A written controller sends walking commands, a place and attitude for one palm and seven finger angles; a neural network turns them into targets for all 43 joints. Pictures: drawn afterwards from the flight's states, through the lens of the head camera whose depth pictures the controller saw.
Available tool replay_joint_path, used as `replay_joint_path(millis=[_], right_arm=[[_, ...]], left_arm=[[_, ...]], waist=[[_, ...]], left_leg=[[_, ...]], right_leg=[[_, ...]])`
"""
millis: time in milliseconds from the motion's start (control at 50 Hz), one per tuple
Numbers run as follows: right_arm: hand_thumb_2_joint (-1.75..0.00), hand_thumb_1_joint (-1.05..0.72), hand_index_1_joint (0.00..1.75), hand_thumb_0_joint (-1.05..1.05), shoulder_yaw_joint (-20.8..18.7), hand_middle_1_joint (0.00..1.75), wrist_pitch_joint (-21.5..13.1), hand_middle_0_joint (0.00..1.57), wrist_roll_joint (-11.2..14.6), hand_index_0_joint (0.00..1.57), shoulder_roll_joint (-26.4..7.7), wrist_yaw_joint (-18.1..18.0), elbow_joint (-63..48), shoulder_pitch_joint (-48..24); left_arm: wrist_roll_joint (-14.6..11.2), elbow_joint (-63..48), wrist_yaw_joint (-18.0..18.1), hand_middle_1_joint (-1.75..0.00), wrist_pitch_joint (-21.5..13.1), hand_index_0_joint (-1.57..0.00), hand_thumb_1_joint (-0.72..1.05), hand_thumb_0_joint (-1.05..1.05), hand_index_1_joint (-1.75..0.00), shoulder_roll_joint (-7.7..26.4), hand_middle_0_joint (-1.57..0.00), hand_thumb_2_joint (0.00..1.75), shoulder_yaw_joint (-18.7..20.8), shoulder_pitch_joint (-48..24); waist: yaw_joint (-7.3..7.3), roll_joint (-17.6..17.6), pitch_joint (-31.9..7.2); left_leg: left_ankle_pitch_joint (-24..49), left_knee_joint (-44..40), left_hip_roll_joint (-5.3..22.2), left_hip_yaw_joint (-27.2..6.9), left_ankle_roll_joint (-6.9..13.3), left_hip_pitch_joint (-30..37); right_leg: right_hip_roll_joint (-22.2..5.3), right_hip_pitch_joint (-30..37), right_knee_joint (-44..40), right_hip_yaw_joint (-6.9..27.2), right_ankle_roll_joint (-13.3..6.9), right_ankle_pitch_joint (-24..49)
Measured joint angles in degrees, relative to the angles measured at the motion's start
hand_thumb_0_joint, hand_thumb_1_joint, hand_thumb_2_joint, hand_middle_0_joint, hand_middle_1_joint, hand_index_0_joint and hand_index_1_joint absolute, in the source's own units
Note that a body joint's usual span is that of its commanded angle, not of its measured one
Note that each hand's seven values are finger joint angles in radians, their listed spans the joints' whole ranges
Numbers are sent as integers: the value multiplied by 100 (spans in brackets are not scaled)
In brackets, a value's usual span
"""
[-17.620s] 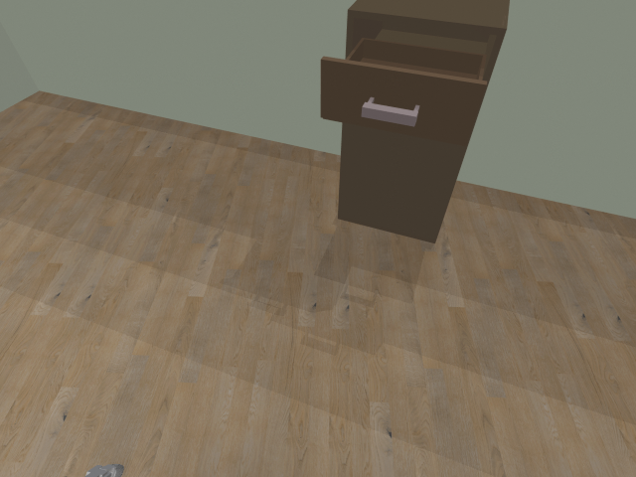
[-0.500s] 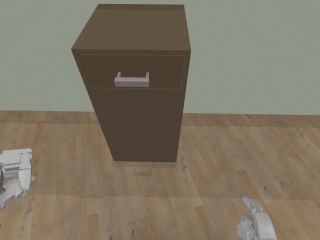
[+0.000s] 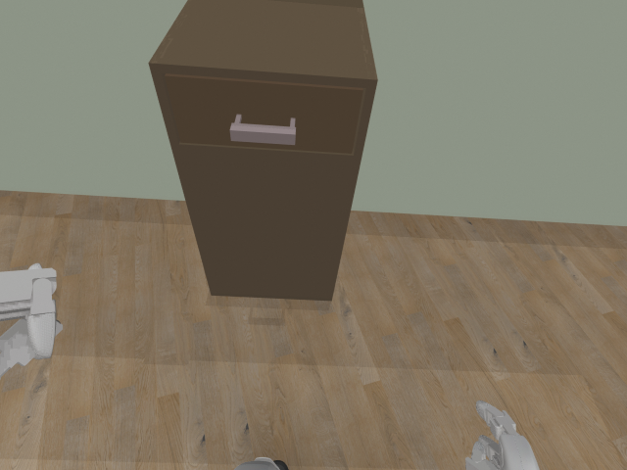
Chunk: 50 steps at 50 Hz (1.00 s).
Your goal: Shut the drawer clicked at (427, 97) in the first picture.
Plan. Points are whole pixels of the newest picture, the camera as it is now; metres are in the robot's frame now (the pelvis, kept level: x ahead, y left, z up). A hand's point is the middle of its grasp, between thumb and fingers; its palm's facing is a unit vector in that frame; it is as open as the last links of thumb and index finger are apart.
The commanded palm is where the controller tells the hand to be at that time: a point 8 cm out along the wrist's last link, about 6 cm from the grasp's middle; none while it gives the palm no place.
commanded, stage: step back with the hand held close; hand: left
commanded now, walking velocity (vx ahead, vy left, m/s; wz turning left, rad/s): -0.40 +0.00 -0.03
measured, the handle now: (264, 127) +0.75 +0.12 +0.00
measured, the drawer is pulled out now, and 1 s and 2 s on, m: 0.00 0.00 0.00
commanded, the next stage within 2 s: stop stepping back and stand still in 0.44 s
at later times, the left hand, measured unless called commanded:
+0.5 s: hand (2, 443) +0.12 +0.22 +0.18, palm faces +0.30 -0.86 -0.41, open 3.3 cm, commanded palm +0.07 +0.27 +0.19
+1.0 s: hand out of the picture +0.06 +0.23 +0.18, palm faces +0.29 -0.83 -0.47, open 3.3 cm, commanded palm +0.00 +0.28 +0.19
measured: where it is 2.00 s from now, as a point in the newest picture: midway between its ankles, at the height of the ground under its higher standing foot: outside the picture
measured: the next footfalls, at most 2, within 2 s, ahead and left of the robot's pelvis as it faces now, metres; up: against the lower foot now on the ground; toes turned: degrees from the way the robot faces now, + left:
right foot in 0.18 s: -0.13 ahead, -0.10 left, +0.00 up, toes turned -5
left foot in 0.80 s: -0.07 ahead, +0.11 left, +0.00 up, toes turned -3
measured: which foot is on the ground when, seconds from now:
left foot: down 0.00-0.62, up 0.64-0.78, down 0.80-1.00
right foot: up 0.00-0.16, down 0.18-1.00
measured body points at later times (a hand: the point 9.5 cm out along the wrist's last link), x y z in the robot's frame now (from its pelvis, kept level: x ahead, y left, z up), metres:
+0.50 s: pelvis -0.07 -0.01 +0.00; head -0.09 +0.02 +0.44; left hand +0.10 +0.27 +0.20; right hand +0.06 -0.27 -0.08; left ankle +0.07 +0.06 -0.73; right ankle -0.16 -0.13 -0.73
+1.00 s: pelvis -0.15 +0.00 +0.01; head -0.14 +0.02 +0.46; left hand +0.04 +0.27 +0.20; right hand -0.01 -0.22 -0.07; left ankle -0.10 +0.11 -0.73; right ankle -0.17 -0.10 -0.73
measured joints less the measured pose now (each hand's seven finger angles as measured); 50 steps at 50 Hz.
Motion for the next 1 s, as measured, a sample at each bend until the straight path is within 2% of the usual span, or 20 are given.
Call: replay_joint_path(millis=[40,100,160,200,280,320,360,420,460,520,580,620,660,700,740,780,800,880,940,1000], right_arm=[[-90,-91,30,1,10,30,-65,20,-22,20,76,48,19,63],[-90,-91,30,1,67,30,-182,20,-59,21,170,142,77,53],[-90,-91,30,1,142,30,-233,20,-105,21,227,210,96,-153],[-90,-91,30,1,184,30,-205,20,-133,21,227,228,117,-437],[-90,-91,30,1,160,30,-86,20,-32,21,191,229,151,-708],[-90,-91,30,1,178,30,-18,20,26,21,206,215,77,-602],[-90,-91,30,1,186,30,40,20,55,21,189,178,37,-399],[-90,-91,30,1,156,30,70,20,22,21,65,100,155,-33],[-90,-91,30,1,132,30,72,20,2,21,-66,17,234,153],[-90,-91,30,1,111,30,63,20,-10,20,-102,-42,341,49],[-90,-91,30,1,102,30,16,20,-87,20,-39,25,201,-146],[-90,-91,30,1,95,30,-26,20,-50,20,36,115,16,-207],[-90,-91,30,1,88,30,-27,20,-6,20,77,176,-92,-215],[-90,-91,30,1,82,30,58,20,-9,21,123,190,-34,-65],[-90,-91,30,1,96,30,105,20,-5,21,156,130,89,124],[-90,-91,30,1,128,30,7,20,20,21,110,40,167,285],[-90,-91,30,1,123,30,-93,20,36,21,19,-6,156,358],[-90,-91,30,1,164,30,-283,20,70,20,115,-74,395,164],[-90,-91,30,1,258,30,-452,20,9,20,278,29,323,93],[-90,-91,30,1,372,30,-504,20,-1,21,392,143,170,88]], left_arm=[[-52,-34,6,-160,8,-141,88,2,-160,89,-140,89,129,79],[-226,-191,29,-160,14,-141,88,2,-160,84,-140,89,208,319],[-330,-325,-8,-160,-56,-141,89,2,-160,60,-140,89,150,409],[-337,-318,-74,-160,-150,-141,89,2,-160,75,-140,89,80,263],[-397,-234,-214,-160,-132,-141,89,2,-160,110,-140,89,-159,-73],[-478,-268,-260,-160,-140,-141,88,2,-160,233,-140,89,-85,81],[-535,-261,-270,-160,-143,-141,88,2,-160,315,-140,89,-5,312],[-512,-185,-218,-160,-97,-141,88,2,-160,256,-140,89,20,546],[-454,-79,-171,-160,-58,-141,88,1,-160,119,-141,89,-25,461],[-424,265,-136,-160,-40,-141,88,1,-160,-23,-141,89,-74,-90],[-403,381,-127,-160,85,-141,89,2,-160,-25,-141,89,-30,-340],[-416,189,-142,-160,165,-141,89,2,-160,80,-140,89,16,-152],[-395,-142,-160,-160,230,-141,89,2,-160,149,-140,89,-18,201],[-344,-454,-168,-160,316,-141,89,2,-160,168,-140,89,-80,603],[-275,-544,-109,-160,339,-141,88,2,-160,87,-140,89,-92,797],[-218,-429,4,-160,336,-141,88,2,-160,-49,-141,89,-87,716],[-195,-343,52,-160,335,-141,88,2,-160,-133,-141,89,-111,582],[-170,209,109,-160,451,-141,88,2,-160,-252,-141,89,-78,-91],[-163,167,71,-160,509,-141,89,2,-160,-230,-141,89,-65,-59],[-151,-115,40,-160,448,-141,89,2,-160,-143,-140,89,-99,295]], waist=[[13,-12,-157],[140,-104,-406],[318,-270,-452],[412,-336,-300],[270,-9,45],[150,18,3],[61,-9,-149],[106,-85,-463],[133,-61,-588],[204,-193,-361],[129,-176,-171],[69,-204,-126],[26,-212,-73],[133,-348,-269],[268,-477,-489],[296,-452,-598],[275,-291,-612],[265,-493,-258],[169,-523,-158],[101,-490,-159]], left_leg=[[173,-255,30,-37,-30,-50],[517,-731,71,61,-111,-128],[795,-1032,62,302,-153,-259],[892,-989,91,486,-168,-409],[1171,-1118,269,316,-185,-276],[1116,-999,294,246,-231,-259],[563,-630,243,155,-335,-343],[-289,170,71,9,-515,-307],[224,-19,20,-39,-398,-54],[552,-410,-80,51,-173,76],[850,-998,-41,27,-206,64],[670,-1069,-37,45,-297,-105],[-209,-297,-71,12,-486,-428],[-834,1199,-200,-4,-610,-674],[-1131,1669,-179,103,-581,-393],[-1109,807,-45,124,-473,323],[-1118,235,73,9,-399,687],[-834,-68,-218,82,-289,877],[-519,-458,-250,107,-293,1028],[-406,-594,-202,106,-340,1029]], right_leg=[[79,219,233,19,-45,-402],[4,797,-417,-45,-141,-868],[-199,1425,-1777,-15,-206,-399],[-287,1508,-2159,94,-183,-376],[-46,1447,-1847,-27,-131,-310],[2,1478,-1718,-82,-158,-342],[-11,1530,-1654,-127,-187,-391],[-97,1629,-1594,-77,-196,-456],[-116,1639,-1513,-77,-144,-508],[-173,1377,-1140,67,-99,-603],[-8,932,-686,84,-219,-987],[-8,927,-1107,-64,-269,-1000],[-54,871,-1330,-156,-336,-242],[-192,764,-1317,-156,-413,-18],[-332,765,-1417,-129,-333,3],[-368,759,-1420,-159,-210,32],[-311,716,-1330,-258,-163,-12],[-593,653,-971,-165,-52,-74],[-542,544,-611,-65,-38,-443],[-501,772,-1271,-179,-66,-254]])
